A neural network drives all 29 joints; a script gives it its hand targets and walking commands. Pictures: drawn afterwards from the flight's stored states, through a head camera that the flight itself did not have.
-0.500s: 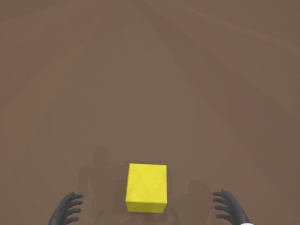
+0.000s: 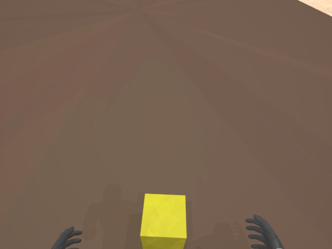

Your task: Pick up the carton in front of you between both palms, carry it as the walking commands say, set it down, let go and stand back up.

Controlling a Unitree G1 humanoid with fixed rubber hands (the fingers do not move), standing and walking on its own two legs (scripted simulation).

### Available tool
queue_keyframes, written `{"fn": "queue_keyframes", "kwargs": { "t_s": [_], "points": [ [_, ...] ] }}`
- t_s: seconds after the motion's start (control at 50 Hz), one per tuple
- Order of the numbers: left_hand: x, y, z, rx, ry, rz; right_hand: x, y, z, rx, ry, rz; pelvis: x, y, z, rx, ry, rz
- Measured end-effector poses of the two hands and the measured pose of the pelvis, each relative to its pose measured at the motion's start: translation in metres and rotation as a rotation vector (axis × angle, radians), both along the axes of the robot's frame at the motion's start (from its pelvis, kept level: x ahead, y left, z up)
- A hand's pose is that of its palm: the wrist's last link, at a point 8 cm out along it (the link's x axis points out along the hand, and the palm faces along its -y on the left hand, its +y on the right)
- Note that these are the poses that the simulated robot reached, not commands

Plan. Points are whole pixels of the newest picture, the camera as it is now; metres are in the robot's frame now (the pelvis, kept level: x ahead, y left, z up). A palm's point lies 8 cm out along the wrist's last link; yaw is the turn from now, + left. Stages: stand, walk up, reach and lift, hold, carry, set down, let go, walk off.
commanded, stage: stand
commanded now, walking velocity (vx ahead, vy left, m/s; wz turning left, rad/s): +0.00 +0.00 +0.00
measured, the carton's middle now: (163, 223) +0.42 -0.01 -0.65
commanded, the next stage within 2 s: none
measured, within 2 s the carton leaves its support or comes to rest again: neither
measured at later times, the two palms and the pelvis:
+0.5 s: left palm out of the picture +0.11 +0.27 -0.09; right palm out of the picture +0.11 -0.28 -0.09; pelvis +0.00 +0.00 +0.00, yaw +0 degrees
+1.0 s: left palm out of the picture +0.07 +0.28 -0.10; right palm out of the picture +0.07 -0.29 -0.10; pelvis -0.02 -0.01 +0.01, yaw +1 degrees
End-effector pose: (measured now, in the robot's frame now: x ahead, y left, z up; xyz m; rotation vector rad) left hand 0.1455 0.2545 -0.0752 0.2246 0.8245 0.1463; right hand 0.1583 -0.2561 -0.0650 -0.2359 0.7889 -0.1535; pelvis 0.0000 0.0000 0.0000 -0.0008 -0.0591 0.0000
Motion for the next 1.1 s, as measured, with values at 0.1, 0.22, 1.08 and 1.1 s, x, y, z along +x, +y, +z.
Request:
{"fn": "queue_keyframes", "kwargs": {
  "t_s": [0.1,0.22,1.08,1.1],
  "points": [
    [-0.010,0.020,-0.002,0.055,0.027,0.035,-0.007,-0.019,-0.006,-0.045,0.019,-0.027,0.004,0.000,0.000,-0.002,0.023,0.002],
    [-0.018,0.027,-0.005,0.084,0.058,0.050,-0.017,-0.025,-0.015,-0.062,0.065,-0.040,0.005,-0.001,0.000,-0.003,0.031,0.004],
    [-0.080,0.027,-0.021,0.086,0.215,0.081,-0.090,-0.039,-0.035,-0.076,0.265,-0.064,-0.021,-0.008,0.007,-0.002,-0.002,0.012],
    [-0.081,0.027,-0.021,0.087,0.218,0.082,-0.091,-0.040,-0.035,-0.076,0.268,-0.065,-0.022,-0.008,0.007,-0.002,-0.003,0.012]
  ]
}}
